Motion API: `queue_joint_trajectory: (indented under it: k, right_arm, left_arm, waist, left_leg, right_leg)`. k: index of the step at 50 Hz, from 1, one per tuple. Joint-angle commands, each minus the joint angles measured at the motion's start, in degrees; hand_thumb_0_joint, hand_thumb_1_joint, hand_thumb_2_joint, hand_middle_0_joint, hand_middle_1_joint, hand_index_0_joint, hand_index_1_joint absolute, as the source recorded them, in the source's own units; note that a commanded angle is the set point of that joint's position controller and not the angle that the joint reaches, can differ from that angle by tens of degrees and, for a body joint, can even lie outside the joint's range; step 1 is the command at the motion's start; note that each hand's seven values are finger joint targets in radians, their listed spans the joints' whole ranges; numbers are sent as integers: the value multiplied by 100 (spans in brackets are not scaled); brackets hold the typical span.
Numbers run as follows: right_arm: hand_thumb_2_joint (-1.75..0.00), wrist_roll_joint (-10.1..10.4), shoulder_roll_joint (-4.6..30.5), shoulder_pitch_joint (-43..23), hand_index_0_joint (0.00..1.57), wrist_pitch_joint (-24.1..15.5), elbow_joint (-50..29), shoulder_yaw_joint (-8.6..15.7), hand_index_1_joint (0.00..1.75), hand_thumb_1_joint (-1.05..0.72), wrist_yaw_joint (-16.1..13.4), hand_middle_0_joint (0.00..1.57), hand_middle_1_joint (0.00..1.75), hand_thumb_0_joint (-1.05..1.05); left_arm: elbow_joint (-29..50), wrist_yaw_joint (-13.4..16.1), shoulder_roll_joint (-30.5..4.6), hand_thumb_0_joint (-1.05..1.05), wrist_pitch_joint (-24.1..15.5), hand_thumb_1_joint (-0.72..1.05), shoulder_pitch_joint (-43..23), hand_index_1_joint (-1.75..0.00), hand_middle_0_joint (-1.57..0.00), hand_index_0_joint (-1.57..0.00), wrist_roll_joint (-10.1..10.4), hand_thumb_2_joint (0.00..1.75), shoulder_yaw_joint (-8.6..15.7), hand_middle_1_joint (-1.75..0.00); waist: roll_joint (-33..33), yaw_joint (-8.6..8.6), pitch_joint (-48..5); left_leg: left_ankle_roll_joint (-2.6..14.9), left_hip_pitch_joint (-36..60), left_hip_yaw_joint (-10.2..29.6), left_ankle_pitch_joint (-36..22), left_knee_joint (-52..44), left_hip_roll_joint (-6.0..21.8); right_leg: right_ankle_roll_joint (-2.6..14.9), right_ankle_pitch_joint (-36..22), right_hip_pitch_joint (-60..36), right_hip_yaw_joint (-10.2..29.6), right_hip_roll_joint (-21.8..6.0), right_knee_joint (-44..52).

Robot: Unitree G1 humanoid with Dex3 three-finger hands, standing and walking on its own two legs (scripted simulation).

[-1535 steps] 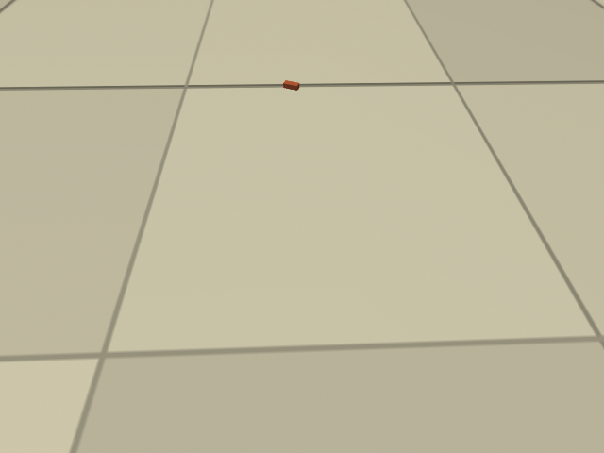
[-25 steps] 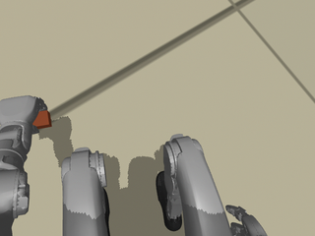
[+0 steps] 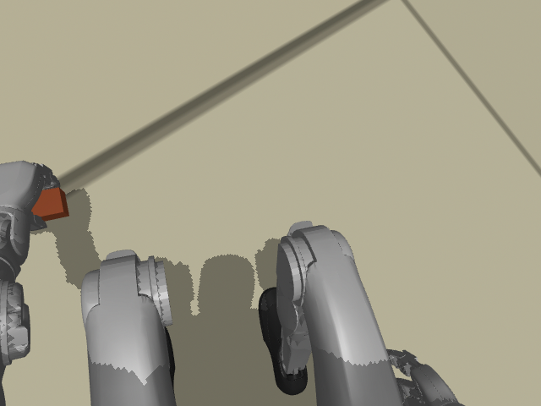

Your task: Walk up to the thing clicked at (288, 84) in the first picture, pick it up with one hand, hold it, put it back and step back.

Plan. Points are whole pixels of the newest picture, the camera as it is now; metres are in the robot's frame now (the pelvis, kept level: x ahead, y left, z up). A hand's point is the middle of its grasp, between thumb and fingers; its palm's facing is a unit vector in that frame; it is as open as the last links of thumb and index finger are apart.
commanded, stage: lower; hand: left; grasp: from above
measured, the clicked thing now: (31, 208) +0.42 +0.30 -0.23
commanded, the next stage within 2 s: rest in 0.04 s
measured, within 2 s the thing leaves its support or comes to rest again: rests again in 1.20 s
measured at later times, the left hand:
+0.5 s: hand (43, 209) +0.42 +0.29 -0.24, palm faces -0.45 -0.16 -0.88, open 7.1 cm
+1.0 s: hand (53, 209) +0.42 +0.28 -0.27, palm faces -0.41 -0.14 -0.90, open 7.1 cm
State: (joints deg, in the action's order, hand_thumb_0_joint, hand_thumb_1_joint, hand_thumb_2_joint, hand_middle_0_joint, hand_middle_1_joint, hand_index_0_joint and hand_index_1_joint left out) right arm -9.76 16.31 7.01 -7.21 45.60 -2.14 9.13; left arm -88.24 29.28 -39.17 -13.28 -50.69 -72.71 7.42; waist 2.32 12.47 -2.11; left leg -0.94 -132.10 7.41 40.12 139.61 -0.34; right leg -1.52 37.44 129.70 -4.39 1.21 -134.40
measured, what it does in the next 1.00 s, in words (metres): stands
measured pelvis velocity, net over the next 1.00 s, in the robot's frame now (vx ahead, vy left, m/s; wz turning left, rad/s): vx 0.01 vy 0.01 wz -0.08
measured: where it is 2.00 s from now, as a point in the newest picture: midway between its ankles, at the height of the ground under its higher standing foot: (225, 377)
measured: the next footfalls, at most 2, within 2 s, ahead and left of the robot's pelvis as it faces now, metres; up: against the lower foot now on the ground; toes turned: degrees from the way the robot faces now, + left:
none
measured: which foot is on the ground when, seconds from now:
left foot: down 0.00-1.00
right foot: down 0.00-1.00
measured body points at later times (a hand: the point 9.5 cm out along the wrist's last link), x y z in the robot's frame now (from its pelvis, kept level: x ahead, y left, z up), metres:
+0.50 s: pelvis +0.01 +0.00 -0.03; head +0.25 +0.08 +0.34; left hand +0.44 +0.29 -0.19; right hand +0.05 -0.27 -0.12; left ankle +0.08 +0.13 -0.29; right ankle +0.10 -0.12 -0.29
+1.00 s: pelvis +0.01 +0.01 -0.04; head +0.25 +0.11 +0.33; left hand +0.44 +0.28 -0.22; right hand +0.05 -0.26 -0.11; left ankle +0.08 +0.13 -0.29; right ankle +0.10 -0.12 -0.29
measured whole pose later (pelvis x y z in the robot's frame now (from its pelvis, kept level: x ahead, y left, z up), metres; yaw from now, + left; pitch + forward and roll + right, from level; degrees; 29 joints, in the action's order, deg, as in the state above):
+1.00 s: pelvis +0.01 +0.01 -0.04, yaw -5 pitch +28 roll -12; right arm -17.5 17.8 4.2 -14.6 46.6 -9.2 17.9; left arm -100.3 43.2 -47.1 -14.2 -51.4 -77.1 11.4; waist 5.7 18.0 3.6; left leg -0.5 -134.7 12.1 43.0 149.2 -0.3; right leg -3.2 38.3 130.5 -8.1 2.6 -139.9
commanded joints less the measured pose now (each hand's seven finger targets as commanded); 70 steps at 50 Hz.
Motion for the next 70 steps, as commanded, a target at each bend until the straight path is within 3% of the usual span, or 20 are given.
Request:
queue_joint_trajectory:
  k: [1, 10, 12, 14, 16, 18, 20, 24, 27, 32, 33, 34, 38, 39, 45, 51, 52, 58, 64, 70]
  right_arm:
    - [-90, -59, 1396, 1025, 20, -38, -87, 407, 30, -90, -5, 20, 30, 0]
    - [-89, -198, 1480, 947, 20, -116, 61, 400, 30, -90, 182, 20, 30, 0]
    - [-89, -242, 1439, 943, 20, -146, 137, 306, 30, -90, 257, 20, 30, 0]
    - [-89, -316, 1513, 965, 20, -231, 134, 254, 30, -90, 323, 20, 30, 0]
    - [-90, -319, 1505, 965, 20, -256, 115, 213, 30, -90, 344, 20, 30, 0]
    - [-89, -379, 1585, 989, 20, -309, 40, 181, 30, -90, 388, 20, 30, 0]
    - [-90, -395, 1571, 952, 20, -341, -26, 150, 30, -90, 446, 20, 30, 0]
    - [-90, -444, 1674, 1065, 20, -300, 31, 127, 30, -90, 469, 20, 30, 0]
    - [-90, -546, 1639, 1007, 20, -299, 15, 41, 30, -90, 497, 20, 30, 0]
    - [-90, -624, 1698, 906, 20, -395, 98, -20, 30, -90, 524, 20, 30, 0]
    - [-90, -628, 1737, 861, 20, -422, 79, 17, 30, -90, 529, 20, 30, 0]
    - [-90, -651, 1737, 925, 20, -424, 164, -4, 30, -90, 535, 20, 30, 0]
    - [-90, -712, 1728, 709, 20, -549, 210, -71, 30, -90, 619, 20, 30, 0]
    - [-90, -726, 1802, 711, 20, -577, 156, -80, 30, -90, 630, 20, 30, 0]
    - [-89, -728, 1891, 671, 20, -718, 184, -177, 30, -89, 803, 20, 30, 0]
    - [-90, -739, 2000, 485, 20, -841, 66, -218, 30, -90, 933, 20, 30, 0]
    - [-90, -720, 1973, 518, 20, -849, 56, -225, 30, -90, 959, 20, 30, 0]
    - [-90, -721, 2001, 668, 20, -915, 44, -234, 30, -90, 1026, 20, 30, 0]
    - [-90, -691, 1941, 657, 20, -950, 15, -311, 30, -90, 1011, 20, 30, 0]
    - [-90, -701, 2004, 642, 20, -857, 14, -456, 30, -90, 950, 20, 30, 0]
  left_arm:
    - [775, 487, -1536, 0, -101, 85, -1479, -19, -122, -124, -74, 23, 305, -22]
    - [770, 925, -1589, 0, 57, 83, -1753, -21, -121, -123, -229, 31, 396, -22]
    - [125, 924, -1271, 0, 111, 81, -1615, -21, -121, -121, -172, 32, 151, -21]
    - [-78, 913, -1349, 0, 111, 83, -1668, -22, -119, -122, -136, 31, 159, -24]
    - [-285, 892, -1360, 0, 142, 81, -1329, -22, -121, -121, -27, 33, 214, -23]
    - [-38, 907, -1678, 0, 90, 83, -1404, -23, -120, -122, 7, 33, 444, -24]
    - [-142, 833, -1702, 0, 63, 84, -1409, -24, -121, -123, -31, 33, 369, -26]
    - [-183, 930, -2224, 0, -76, 88, -1152, -24, -124, -126, -83, 35, 921, -26]
    - [-188, 982, -2181, 0, -203, 90, -1403, -25, -126, -127, -197, 36, 806, -27]
    - [-245, 1080, -2360, 0, -332, 94, -1479, -25, -128, -130, -266, 38, 760, -26]
    - [-227, 1111, -2163, 0, -356, 96, -1438, -26, -129, -131, -244, 38, 637, -27]
    - [-254, 1176, -2280, 0, -353, 97, -1320, -27, -129, -131, -264, 39, 787, -29]
    - [-491, 1244, -1779, 0, -325, 98, -1440, -24, -129, -132, -305, 33, 169, -27]
    - [-413, 1304, -2025, 0, -333, 96, -1528, -23, -128, -131, -289, 31, 346, -26]
    - [-588, 1595, -1985, 0, -162, 96, -1491, -21, -127, -130, -340, 31, 277, -23]
    - [-677, 1751, -2208, 0, 84, 93, -1457, -23, -127, -129, -260, 34, 521, -25]
    - [-684, 1729, -2112, 0, 130, 94, -1487, -24, -127, -129, -263, 33, 421, -26]
    - [-852, 1521, -2470, 0, 211, 91, -1321, -24, -128, -128, -76, 37, 756, -24]
    - [-902, 1154, -2276, 0, -36, 91, -1405, -25, -127, -128, 53, 35, 447, -25]
    - [-1013, 1178, -2302, 0, -325, 90, -1234, -23, -125, -126, 14, 32, 298, -24]
  waist:
    - [-1886, -37, -3836]
    - [-2213, 279, -3668]
    - [-2058, 339, -3392]
    - [-1906, 402, -3233]
    - [-1840, 264, -3279]
    - [-1800, 283, -3502]
    - [-1839, 326, -3526]
    - [-1780, 232, -3546]
    - [-1789, 436, -3384]
    - [-1922, 440, -3165]
    - [-1962, 445, -3151]
    - [-2051, 429, -3250]
    - [-2107, 551, -2908]
    - [-2107, 576, -2935]
    - [-2331, 597, -2809]
    - [-2384, 571, -2923]
    - [-2515, 603, -2924]
    - [-2245, 648, -2889]
    - [-1931, 796, -2643]
    - [-1989, 753, -2652]
  left_leg:
    - [217, 2813, -550, -726, -1507, -104]
    - [186, 2976, -454, -1193, -1266, -51]
    - [205, 2733, -467, -1018, -1187, -53]
    - [234, 2572, -432, -899, -1114, -63]
    - [256, 2478, -470, -890, -1094, -81]
    - [250, 2530, -443, -1211, -1029, -69]
    - [255, 2542, -435, -1268, -905, -63]
    - [256, 2355, -404, -1268, -856, -56]
    - [261, 2244, -422, -1108, -691, -46]
    - [241, 2134, -346, -762, -658, -22]
    - [227, 2206, -341, -777, -692, -30]
    - [213, 2376, -304, -869, -727, -16]
    - [197, 2294, -234, -595, -771, 0]
    - [196, 2267, -213, -630, -762, -4]
    - [144, 2466, -156, -989, -778, 19]
    - [111, 2572, -87, -1114, -815, 60]
    - [113, 2617, -115, -1118, -814, 53]
    - [172, 2355, -143, -1136, -694, 58]
    - [227, 2151, -110, -841, -571, 56]
    - [183, 2261, 6, -1021, -729, 74]
  right_leg:
    - [329, -707, -1777, -529, 171, 1212]
    - [257, -1244, -1418, -699, 177, 827]
    - [283, -1115, -1378, -670, 202, 887]
    - [257, -1023, -1367, -720, 191, 914]
    - [261, -1000, -1604, -667, 206, 992]
    - [228, -1306, -1836, -723, 220, 911]
    - [243, -1388, -1905, -715, 232, 818]
    - [240, -1390, -2105, -733, 248, 809]
    - [233, -1317, -2090, -732, 267, 784]
    - [259, -956, -1902, -758, 319, 773]
    - [252, -948, -1834, -796, 316, 763]
    - [231, -1033, -1864, -857, 320, 717]
    - [239, -777, -1496, -953, 359, 690]
    - [230, -829, -1525, -987, 354, 667]
    - [207, -1199, -1512, -1030, 328, 496]
    - [222, -1318, -1614, -1055, 348, 483]
    - [215, -1342, -1659, -1034, 351, 478]
    - [210, -1387, -1979, -997, 340, 618]
    - [208, -1155, -1995, -969, 317, 697]
    - [227, -1278, -2103, -1048, 368, 712]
